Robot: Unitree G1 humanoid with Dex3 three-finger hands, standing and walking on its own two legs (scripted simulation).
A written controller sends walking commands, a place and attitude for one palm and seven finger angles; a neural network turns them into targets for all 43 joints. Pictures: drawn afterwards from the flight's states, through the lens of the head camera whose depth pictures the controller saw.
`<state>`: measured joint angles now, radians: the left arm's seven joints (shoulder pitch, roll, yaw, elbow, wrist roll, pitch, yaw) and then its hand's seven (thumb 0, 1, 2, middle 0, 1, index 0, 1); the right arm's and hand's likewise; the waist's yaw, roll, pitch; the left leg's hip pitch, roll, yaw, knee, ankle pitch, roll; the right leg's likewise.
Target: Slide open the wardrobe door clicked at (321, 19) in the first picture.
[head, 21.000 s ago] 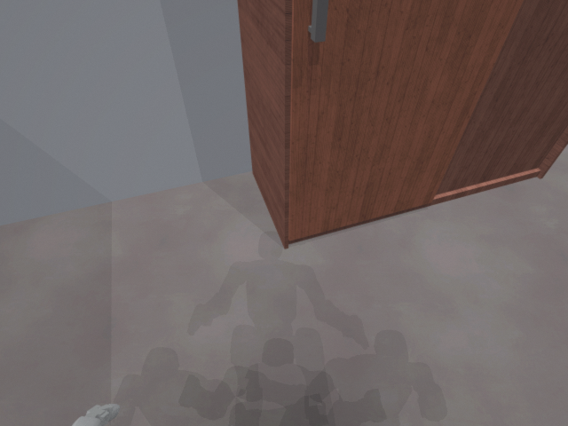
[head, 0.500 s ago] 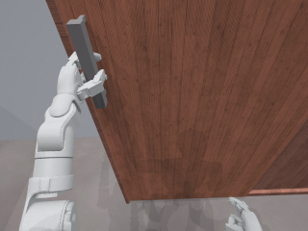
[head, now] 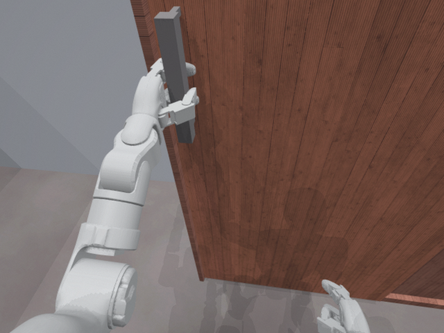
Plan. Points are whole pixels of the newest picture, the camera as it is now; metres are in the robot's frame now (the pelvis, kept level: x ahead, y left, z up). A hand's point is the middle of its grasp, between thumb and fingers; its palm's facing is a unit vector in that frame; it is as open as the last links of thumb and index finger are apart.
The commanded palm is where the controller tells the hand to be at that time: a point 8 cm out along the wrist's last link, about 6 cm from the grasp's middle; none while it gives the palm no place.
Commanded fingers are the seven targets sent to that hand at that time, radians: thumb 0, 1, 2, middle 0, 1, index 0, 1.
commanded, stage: tug the door sideways, standing still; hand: left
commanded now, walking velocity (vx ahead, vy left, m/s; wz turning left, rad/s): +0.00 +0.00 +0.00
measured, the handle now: (181, 81) +0.46 +0.12 +0.25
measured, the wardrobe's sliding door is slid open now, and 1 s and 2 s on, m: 0.01 0.13 0.45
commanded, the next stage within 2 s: step sideways, sliding the door along in 0.02 s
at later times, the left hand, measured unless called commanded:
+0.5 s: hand (213, 109) +0.42 +0.06 +0.22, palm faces +0.15 -0.98 -0.10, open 6.6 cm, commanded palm +0.39 +0.07 +0.23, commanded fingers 0.00 0.90 0.90 -0.45 -1.40 -0.45 -1.40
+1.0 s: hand (265, 112) +0.41 -0.03 +0.22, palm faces +0.12 -0.99 -0.07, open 6.7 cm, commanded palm +0.39 -0.04 +0.21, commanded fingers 0.00 0.90 0.90 -0.45 -1.40 -0.45 -1.40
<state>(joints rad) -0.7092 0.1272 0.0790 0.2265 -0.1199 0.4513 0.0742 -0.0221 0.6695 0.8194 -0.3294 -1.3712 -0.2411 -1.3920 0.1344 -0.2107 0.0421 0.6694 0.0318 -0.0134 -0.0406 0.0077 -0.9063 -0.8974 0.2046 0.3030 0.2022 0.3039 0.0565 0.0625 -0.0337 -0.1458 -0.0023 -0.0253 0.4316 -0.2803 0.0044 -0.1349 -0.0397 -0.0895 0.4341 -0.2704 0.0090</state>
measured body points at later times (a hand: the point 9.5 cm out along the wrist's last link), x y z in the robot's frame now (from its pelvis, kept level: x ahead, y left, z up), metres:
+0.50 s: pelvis -0.03 -0.07 -0.03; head +0.01 -0.09 +0.42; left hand +0.40 +0.11 +0.23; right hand +0.07 -0.30 -0.16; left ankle -0.04 +0.11 -0.74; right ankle -0.01 -0.16 -0.75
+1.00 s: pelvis +0.01 -0.19 -0.01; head +0.10 -0.16 +0.43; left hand +0.40 +0.03 +0.22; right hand +0.25 -0.34 -0.10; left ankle +0.00 +0.00 -0.74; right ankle +0.09 -0.39 -0.68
